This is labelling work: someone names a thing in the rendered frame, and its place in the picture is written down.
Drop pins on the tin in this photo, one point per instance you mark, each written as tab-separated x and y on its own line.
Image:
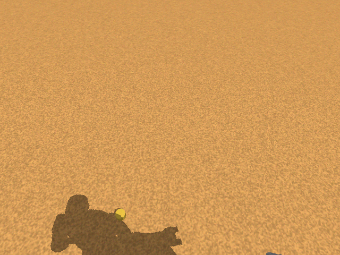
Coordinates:
120	214

